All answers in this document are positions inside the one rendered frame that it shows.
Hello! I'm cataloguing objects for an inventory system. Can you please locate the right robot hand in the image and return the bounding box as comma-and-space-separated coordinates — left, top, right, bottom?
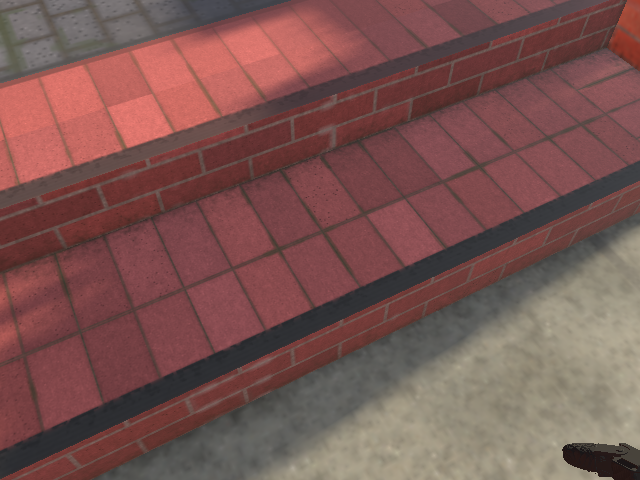
562, 443, 640, 480

